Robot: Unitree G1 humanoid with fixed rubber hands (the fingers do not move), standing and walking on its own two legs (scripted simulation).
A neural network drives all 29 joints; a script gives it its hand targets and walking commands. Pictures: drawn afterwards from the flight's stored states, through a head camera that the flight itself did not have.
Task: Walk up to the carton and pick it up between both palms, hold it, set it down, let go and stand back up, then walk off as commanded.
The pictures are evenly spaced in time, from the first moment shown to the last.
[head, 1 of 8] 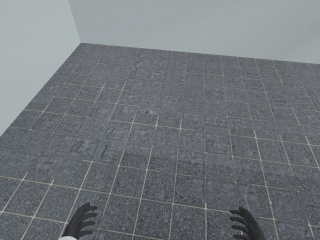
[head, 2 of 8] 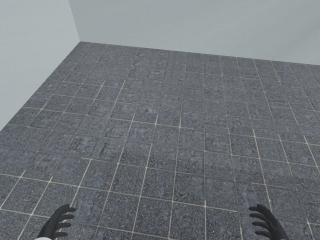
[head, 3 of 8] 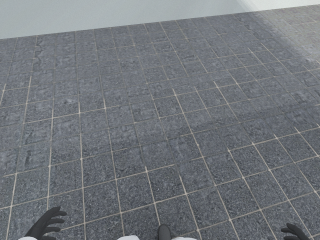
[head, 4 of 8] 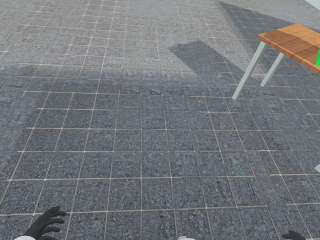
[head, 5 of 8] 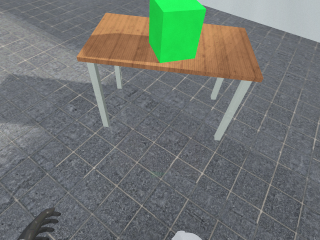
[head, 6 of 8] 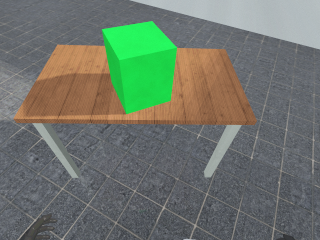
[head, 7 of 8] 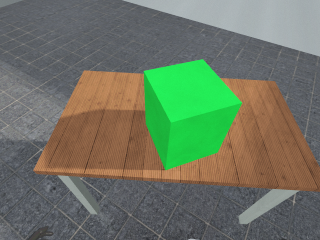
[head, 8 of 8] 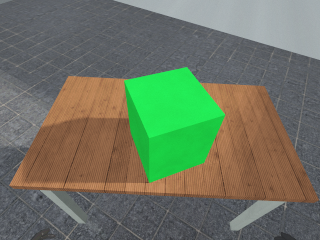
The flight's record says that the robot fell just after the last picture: no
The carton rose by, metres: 0.00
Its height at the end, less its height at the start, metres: +0.00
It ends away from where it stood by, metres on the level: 0.00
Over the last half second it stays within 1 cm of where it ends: yes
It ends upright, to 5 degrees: yes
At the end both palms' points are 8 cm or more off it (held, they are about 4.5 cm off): yes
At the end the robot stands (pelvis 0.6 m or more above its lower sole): yes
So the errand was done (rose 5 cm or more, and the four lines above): no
